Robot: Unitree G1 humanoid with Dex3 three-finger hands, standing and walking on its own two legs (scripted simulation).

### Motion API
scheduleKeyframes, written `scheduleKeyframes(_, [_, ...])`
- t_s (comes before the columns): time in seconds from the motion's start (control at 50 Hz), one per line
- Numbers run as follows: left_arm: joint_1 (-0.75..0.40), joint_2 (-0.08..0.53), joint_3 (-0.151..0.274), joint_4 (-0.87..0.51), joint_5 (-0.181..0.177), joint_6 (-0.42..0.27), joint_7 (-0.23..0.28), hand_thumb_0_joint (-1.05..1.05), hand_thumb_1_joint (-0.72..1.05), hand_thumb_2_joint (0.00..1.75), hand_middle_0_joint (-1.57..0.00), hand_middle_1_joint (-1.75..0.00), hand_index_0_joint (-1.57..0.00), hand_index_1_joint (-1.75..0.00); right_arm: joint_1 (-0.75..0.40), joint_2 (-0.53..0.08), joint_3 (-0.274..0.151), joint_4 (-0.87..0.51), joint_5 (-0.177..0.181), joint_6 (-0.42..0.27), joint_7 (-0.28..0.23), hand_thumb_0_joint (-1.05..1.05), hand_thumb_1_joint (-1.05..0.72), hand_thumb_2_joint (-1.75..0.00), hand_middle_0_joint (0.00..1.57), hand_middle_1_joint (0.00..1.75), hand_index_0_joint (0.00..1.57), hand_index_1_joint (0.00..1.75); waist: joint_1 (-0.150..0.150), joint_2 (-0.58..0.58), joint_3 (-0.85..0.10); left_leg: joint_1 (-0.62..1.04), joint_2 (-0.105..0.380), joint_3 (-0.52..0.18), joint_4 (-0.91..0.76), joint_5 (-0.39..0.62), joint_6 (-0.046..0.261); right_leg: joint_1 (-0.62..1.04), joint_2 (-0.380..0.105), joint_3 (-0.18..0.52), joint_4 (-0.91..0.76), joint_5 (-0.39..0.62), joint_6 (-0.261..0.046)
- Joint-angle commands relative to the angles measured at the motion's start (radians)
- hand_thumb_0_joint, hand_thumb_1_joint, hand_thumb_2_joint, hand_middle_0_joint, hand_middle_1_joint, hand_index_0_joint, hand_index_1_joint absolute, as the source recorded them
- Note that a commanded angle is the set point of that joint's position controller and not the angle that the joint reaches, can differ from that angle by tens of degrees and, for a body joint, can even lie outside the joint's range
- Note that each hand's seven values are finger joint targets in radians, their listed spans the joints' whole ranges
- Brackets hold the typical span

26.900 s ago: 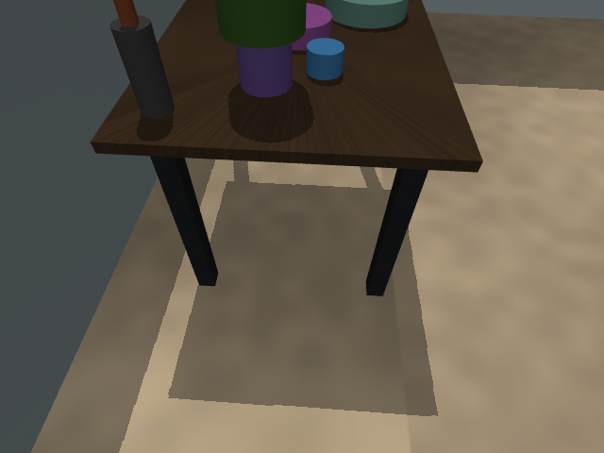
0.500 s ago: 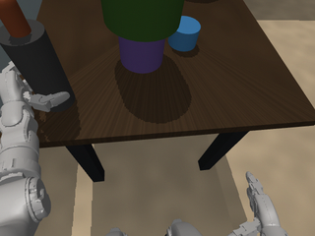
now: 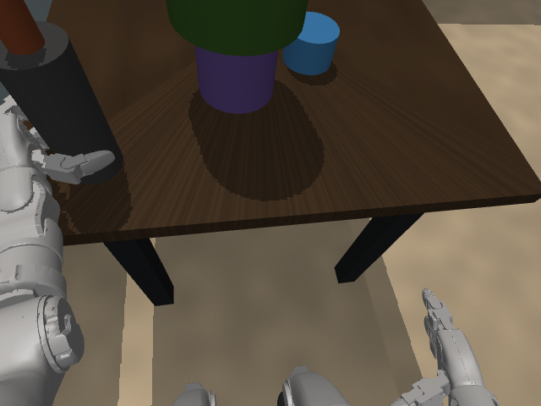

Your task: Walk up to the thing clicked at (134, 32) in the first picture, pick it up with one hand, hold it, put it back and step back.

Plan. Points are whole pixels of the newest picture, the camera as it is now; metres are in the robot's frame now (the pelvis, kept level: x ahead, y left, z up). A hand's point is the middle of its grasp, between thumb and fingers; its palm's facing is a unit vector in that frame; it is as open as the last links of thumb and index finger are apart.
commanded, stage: open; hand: left
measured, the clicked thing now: (55, 94) +0.49 +0.21 +0.16
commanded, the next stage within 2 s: withdraw in 0.26 s
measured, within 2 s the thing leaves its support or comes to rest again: neither
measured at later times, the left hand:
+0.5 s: hand (59, 131) +0.49 +0.23 +0.09, palm faces +0.25 -0.97 +0.02, open 16.9 cm
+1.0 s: hand out of the picture +0.48 +0.30 +0.23, palm faces +0.33 -0.92 -0.20, open 17.6 cm
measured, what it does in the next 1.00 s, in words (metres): stands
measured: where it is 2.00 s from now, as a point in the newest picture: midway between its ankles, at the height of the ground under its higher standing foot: outside the picture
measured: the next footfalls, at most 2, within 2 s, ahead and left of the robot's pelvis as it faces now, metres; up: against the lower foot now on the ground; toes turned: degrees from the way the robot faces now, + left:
none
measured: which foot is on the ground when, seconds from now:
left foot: down 0.00-1.00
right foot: down 0.00-1.00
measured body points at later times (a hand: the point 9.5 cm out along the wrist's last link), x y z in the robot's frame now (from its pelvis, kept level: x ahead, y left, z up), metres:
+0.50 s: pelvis +0.01 +0.00 +0.00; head +0.10 +0.03 +0.44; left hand +0.47 +0.28 +0.09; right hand +0.16 -0.26 -0.02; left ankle +0.00 +0.12 -0.68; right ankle +0.02 -0.13 -0.68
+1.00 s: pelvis +0.02 +0.01 +0.03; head +0.06 +0.01 +0.48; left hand +0.46 +0.35 +0.24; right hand +0.17 -0.25 -0.03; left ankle +0.00 +0.12 -0.68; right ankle +0.02 -0.13 -0.68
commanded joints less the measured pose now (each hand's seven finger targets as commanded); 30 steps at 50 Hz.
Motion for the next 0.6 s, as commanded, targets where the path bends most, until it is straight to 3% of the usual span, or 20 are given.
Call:
scheduleKeyframes(0.0, [-0.436,0.251,0.016,-0.225,-0.008,-0.072,-0.005,0.0,-0.51,0.43,-0.81,-0.7,-0.84,-0.69,0.029,-0.149,-0.085,-0.159,0.006,-0.053,-0.012,0.0,0.51,-0.05,0.05,0.05,0.05,0.05,0.001,0.119,-0.481,0.291,-0.019,0.003,-0.1,0.358,0.02,0.224,0.008,-0.003,-0.084,0.319,-0.028])
scheduleKeyframes(0.12, [-0.42,0.235,0.011,-0.23,-0.007,-0.065,-0.003,0.0,-0.61,0.21,-0.56,-0.41,-0.56,-0.42,0.016,-0.145,-0.082,-0.157,0.008,-0.05,-0.009,0.0,0.51,-0.05,0.05,0.05,0.05,0.05,0.007,0.137,-0.486,0.324,-0.009,-0.008,-0.096,0.415,0.01,0.194,0.013,-0.013,-0.074,0.328,-0.036])
scheduleKeyframes(0.14, [-0.457,0.254,0.015,-0.268,-0.005,-0.068,-0.001,0.0,-0.61,0.2,-0.53,-0.38,-0.53,-0.39,-0.008,-0.167,-0.101,-0.196,0.008,-0.05,-0.013,0.0,0.51,-0.05,0.05,0.05,0.05,0.05,0.003,0.144,-0.509,0.339,-0.013,-0.001,-0.092,0.423,0.012,0.208,0.011,-0.009,-0.08,0.347,-0.033])
scheduleKeyframes(0.16, [-0.415,0.233,0.012,-0.214,-0.005,-0.061,-0.001,0.0,-0.61,0.18,-0.49,-0.35,-0.49,-0.35,0.019,-0.167,-0.102,-0.183,0.006,-0.05,-0.012,0.0,0.51,-0.05,0.05,0.05,0.05,0.05,-0.003,0.117,-0.477,0.338,-0.01,-0.004,-0.097,0.429,0.01,0.204,0.015,-0.015,-0.078,0.346,-0.034])
scheduleKeyframes(0.18, [-0.39,0.217,0.005,-0.195,-0.004,-0.06,-0.003,0.0,-0.61,0.16,-0.44,-0.31,-0.44,-0.31,0.06,-0.14,-0.083,-0.114,0.006,-0.041,-0.007,0.0,0.52,-0.05,0.05,0.05,0.05,0.05,0.003,0.135,-0.444,0.311,-0.01,-0.007,-0.097,0.419,0.009,0.182,0.014,-0.014,-0.075,0.33,-0.037])
scheduleKeyframes(0.22, [-0.436,0.245,0.015,-0.28,-0.008,-0.07,-0.003,0.0,-0.61,0.13,-0.38,-0.25,-0.38,-0.26,-0.009,-0.163,-0.101,-0.193,0.007,-0.048,-0.009,0.0,0.52,-0.06,0.05,0.05,0.05,0.05,0.01,0.144,-0.508,0.336,-0.013,-0.001,-0.093,0.427,0.012,0.213,0.011,-0.009,-0.08,0.35,-0.033])
scheduleKeyframes(0.24, [-0.405,0.225,0.005,-0.208,-0.004,-0.062,-0.002,0.0,-0.61,0.11,-0.35,-0.21,-0.34,-0.23,0.042,-0.142,-0.085,-0.139,0.007,-0.042,-0.007,0.0,0.52,-0.06,0.05,0.05,0.05,0.05,0.0,0.112,-0.456,0.301,-0.014,-0.002,-0.101,0.387,0.016,0.211,0.011,-0.01,-0.08,0.325,-0.031])
scheduleKeyframes(0.26, [-0.405,0.237,0.014,-0.229,-0.007,-0.065,-0.002,0.0,-0.61,0.09,-0.32,-0.19,-0.31,-0.2,0.055,-0.138,-0.085,-0.127,0.008,-0.035,-0.004,0.0,0.52,-0.06,0.05,0.05,0.05,0.05,0.007,0.117,-0.441,0.274,-0.018,0.002,-0.104,0.363,0.017,0.215,0.009,-0.005,-0.084,0.317,-0.03])
scheduleKeyframes(0.28, [-0.414,0.244,0.017,-0.249,-0.009,-0.066,0.0,0.0,-0.61,0.07,-0.28,-0.15,-0.27,-0.17,-0.015,-0.154,-0.095,-0.197,0.012,-0.042,-0.006,0.0,0.52,-0.06,0.05,0.05,0.05,0.05,0.014,0.104,-0.466,0.28,-0.022,0.005,-0.108,0.35,0.019,0.24,0.007,-0.003,-0.088,0.316,-0.028])
scheduleKeyframes(0.3, [-0.401,0.235,0.017,-0.233,-0.008,-0.064,0.0,0.0,-0.61,0.05,-0.25,-0.13,-0.25,-0.14,0.007,-0.163,-0.107,-0.18,0.01,-0.043,-0.009,0.0,0.52,-0.06,0.05,0.05,0.05,0.05,0.006,0.106,-0.477,0.295,-0.019,0.004,-0.103,0.37,0.019,0.233,0.009,-0.003,-0.085,0.33,-0.027])
scheduleKeyframes(0.32, [-0.417,0.215,-0.003,-0.242,-0.005,-0.065,-0.002,0.0,-0.61,0.02,-0.22,-0.09,-0.21,-0.1,0.036,-0.145,-0.091,-0.146,0.007,-0.038,-0.007,0.0,0.52,-0.06,0.05,0.05,0.05,0.05,0.0,0.128,-0.467,0.316,-0.017,0.003,-0.102,0.386,0.016,0.209,0.01,-0.006,-0.082,0.329,-0.03])
scheduleKeyframes(0.34, [-0.427,0.228,0.0,-0.277,-0.005,-0.069,-0.003,0.0,-0.61,0.0,-0.17,-0.03,-0.16,-0.05,0.047,-0.157,-0.099,-0.16,0.007,-0.036,-0.008,0.0,0.52,-0.06,0.05,0.05,0.05,0.05,0.002,0.139,-0.501,0.347,-0.014,0.001,-0.092,0.434,0.014,0.204,0.01,-0.006,-0.079,0.359,-0.031])
scheduleKeyframes(0.38, [-0.404,0.252,0.016,-0.239,-0.004,-0.063,-0.008,0.0,-0.61,0.03,-0.09,-0.07,-0.09,-0.07,0.042,-0.156,-0.091,-0.158,0.009,-0.037,-0.007,0.0,0.53,-0.05,0.05,0.05,0.05,0.05,0.001,0.117,-0.476,0.316,-0.015,0.002,-0.086,0.451,0.017,0.225,0.008,-0.006,-0.077,0.389,-0.029])
scheduleKeyframes(0.4, [-0.432,0.287,0.028,-0.294,-0.001,-0.068,-0.007,0.0,-0.61,0.03,-0.08,-0.06,-0.08,-0.07,0.008,-0.154,-0.086,-0.179,0.011,-0.036,-0.007,0.0,0.53,-0.05,0.05,0.05,0.05,0.05,0.019,0.124,-0.508,0.307,-0.018,0.001,-0.093,0.44,0.016,0.262,0.005,-0.002,-0.074,0.392,-0.029])
scheduleKeyframes(0.42, [-0.442,0.291,0.031,-0.308,-0.001,-0.067,-0.008,0.0,-0.61,0.03,-0.08,-0.06,-0.08,-0.06,-0.018,-0.158,-0.086,-0.225,0.012,-0.039,-0.008,0.0,0.53,-0.05,0.05,0.05,0.05,0.05,0.018,0.13,-0.552,0.342,-0.015,0.0,-0.092,0.47,0.013,0.281,0.004,-0.004,-0.071,0.414,-0.03])
scheduleKeyframes(0.46, [-0.48,0.34,0.053,-0.355,-0.009,-0.064,-0.012,0.0,-0.61,0.03,-0.06,-0.05,-0.06,-0.06,0.021,-0.184,-0.114,-0.204,0.013,-0.03,-0.014,0.0,0.53,-0.05,0.05,0.05,0.05,0.05,0.019,0.183,-0.56,0.4,-0.011,-0.004,-0.095,0.512,0.003,0.261,0.009,-0.007,-0.076,0.405,-0.034])
scheduleKeyframes(0.48, [-0.476,0.309,0.031,-0.357,-0.009,-0.054,-0.017,0.0,-0.61,0.04,-0.05,-0.04,-0.05,-0.05,0.032,-0.159,-0.085,-0.211,0.015,-0.03,-0.011,0.0,0.52,-0.06,0.05,0.05,0.05,0.05,0.021,0.184,-0.574,0.424,-0.007,-0.007,-0.1,0.539,0.0,0.265,0.009,-0.009,-0.078,0.415,-0.036])
scheduleKeyframes(0.52, [-0.486,0.379,0.067,-0.384,-0.007,-0.035,-0.017,0.0,-0.61,0.03,-0.06,-0.05,-0.06,-0.05,0.048,-0.163,-0.091,-0.171,0.018,-0.022,-0.016,0.0,0.52,-0.06,0.05,0.05,0.05,0.05,0.039,0.204,-0.53,0.411,-0.01,-0.005,-0.116,0.527,-0.003,0.277,0.009,-0.008,-0.092,0.404,-0.036])
scheduleKeyframes(0.56, [-0.517,0.365,0.044,-0.385,-0.006,-0.001,-0.02,0.0,-0.61,0.03,-0.05,-0.05,-0.06,-0.06,0.046,-0.138,-0.078,-0.142,0.027,-0.015,-0.018,0.0,0.52,-0.06,0.05,0.05,0.05,0.05,0.031,0.192,-0.525,0.397,-0.015,0.002,-0.132,0.482,0.006,0.313,0.006,0.0,-0.108,0.402,-0.032])
scheduleKeyframes(0.58, [-0.492,0.379,0.061,-0.362,-0.008,0.022,-0.021,0.0,-0.61,0.02,-0.05,-0.05,-0.06,-0.05,0.035,-0.167,-0.103,-0.135,0.028,-0.014,-0.022,0.0,0.52,-0.06,0.05,0.05,0.05,0.05,0.037,0.183,-0.505,0.407,-0.014,0.003,-0.144,0.479,0.002,0.31,0.008,-0.002,-0.117,0.393,-0.033])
